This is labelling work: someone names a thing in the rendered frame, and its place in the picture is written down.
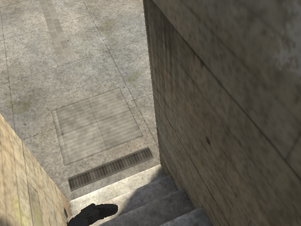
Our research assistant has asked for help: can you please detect stairs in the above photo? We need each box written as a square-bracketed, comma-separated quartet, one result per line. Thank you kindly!
[67, 164, 213, 226]

